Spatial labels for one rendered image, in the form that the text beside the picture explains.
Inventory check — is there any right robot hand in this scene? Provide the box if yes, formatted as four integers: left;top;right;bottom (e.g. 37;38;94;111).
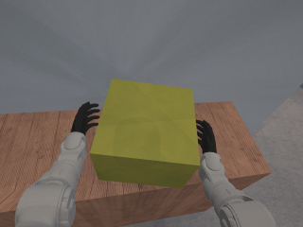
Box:
196;119;217;154

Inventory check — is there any left robot upper arm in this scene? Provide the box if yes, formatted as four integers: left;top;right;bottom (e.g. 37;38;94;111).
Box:
15;184;76;227

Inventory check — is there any robot left forearm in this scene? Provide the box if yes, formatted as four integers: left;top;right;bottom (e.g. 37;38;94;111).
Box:
14;131;87;225

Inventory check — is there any pedestal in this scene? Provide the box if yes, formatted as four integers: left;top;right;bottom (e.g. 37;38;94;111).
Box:
0;101;272;227

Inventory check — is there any robot right forearm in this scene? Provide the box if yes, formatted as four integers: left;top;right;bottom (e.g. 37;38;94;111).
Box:
198;152;276;226

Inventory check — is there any carton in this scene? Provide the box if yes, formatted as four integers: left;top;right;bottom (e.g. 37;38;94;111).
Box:
90;79;201;188

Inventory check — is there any left robot hand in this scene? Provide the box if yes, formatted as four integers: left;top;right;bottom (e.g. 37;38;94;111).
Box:
71;101;100;136

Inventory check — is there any right robot upper arm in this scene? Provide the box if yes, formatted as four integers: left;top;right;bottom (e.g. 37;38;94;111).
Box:
219;200;276;227

